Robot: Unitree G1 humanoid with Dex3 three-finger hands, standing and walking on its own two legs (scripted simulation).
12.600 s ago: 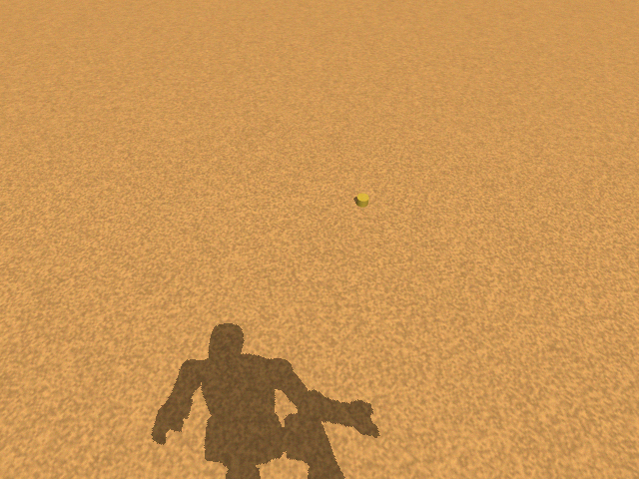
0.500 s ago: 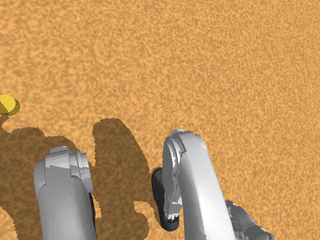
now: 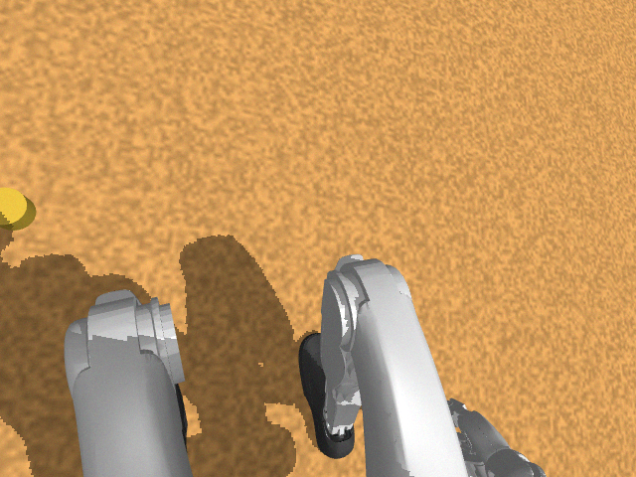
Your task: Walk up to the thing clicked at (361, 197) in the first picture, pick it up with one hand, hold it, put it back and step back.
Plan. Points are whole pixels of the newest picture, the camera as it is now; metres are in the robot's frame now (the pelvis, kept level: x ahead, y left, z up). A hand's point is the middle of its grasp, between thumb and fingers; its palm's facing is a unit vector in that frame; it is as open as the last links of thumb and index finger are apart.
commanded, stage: rise first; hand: left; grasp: from above
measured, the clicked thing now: (9, 209) +0.46 +0.35 -0.29
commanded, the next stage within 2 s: approach in 0.18 s
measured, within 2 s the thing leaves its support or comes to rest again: neither
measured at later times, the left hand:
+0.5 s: hand out of the picture +0.42 +0.37 -0.18, palm faces -0.46 -0.08 -0.88, open 12.5 cm
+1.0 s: hand out of the picture +0.43 +0.35 -0.17, palm faces -0.50 -0.10 -0.86, open 13.3 cm
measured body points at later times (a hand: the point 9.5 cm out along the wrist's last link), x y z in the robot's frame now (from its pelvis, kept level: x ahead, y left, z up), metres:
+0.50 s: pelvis +0.00 +0.00 +0.00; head +0.24 +0.11 +0.37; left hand +0.44 +0.37 -0.13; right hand +0.09 -0.27 -0.10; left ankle +0.07 +0.13 -0.28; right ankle +0.10 -0.13 -0.28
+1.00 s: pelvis +0.00 +0.00 +0.00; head +0.24 +0.08 +0.37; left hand +0.45 +0.35 -0.12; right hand +0.05 -0.27 -0.10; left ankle +0.07 +0.13 -0.28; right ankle +0.10 -0.13 -0.28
